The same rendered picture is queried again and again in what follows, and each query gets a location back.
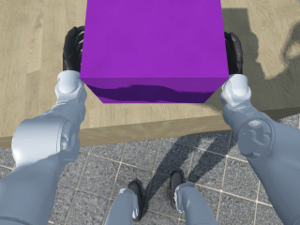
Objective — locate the robot left hand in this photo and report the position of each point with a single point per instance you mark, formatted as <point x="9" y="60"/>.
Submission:
<point x="72" y="55"/>

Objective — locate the right robot foot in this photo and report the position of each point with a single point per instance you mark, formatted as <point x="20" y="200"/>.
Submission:
<point x="176" y="179"/>

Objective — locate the robot right hand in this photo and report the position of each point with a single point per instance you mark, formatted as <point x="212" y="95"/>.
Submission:
<point x="234" y="53"/>

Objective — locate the right robot shin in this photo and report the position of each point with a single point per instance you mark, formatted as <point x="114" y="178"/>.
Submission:
<point x="187" y="184"/>

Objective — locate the carton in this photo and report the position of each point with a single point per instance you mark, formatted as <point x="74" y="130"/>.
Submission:
<point x="154" y="51"/>

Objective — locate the right robot upper arm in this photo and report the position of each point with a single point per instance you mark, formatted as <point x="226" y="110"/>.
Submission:
<point x="272" y="150"/>

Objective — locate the pedestal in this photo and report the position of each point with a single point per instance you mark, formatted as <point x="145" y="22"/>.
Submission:
<point x="32" y="39"/>

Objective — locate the robot left forearm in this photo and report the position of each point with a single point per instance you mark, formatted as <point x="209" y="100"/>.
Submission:
<point x="71" y="96"/>

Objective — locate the robot right forearm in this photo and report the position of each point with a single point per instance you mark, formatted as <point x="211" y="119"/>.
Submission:
<point x="237" y="109"/>

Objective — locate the left robot upper arm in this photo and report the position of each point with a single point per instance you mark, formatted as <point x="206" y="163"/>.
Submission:
<point x="42" y="148"/>

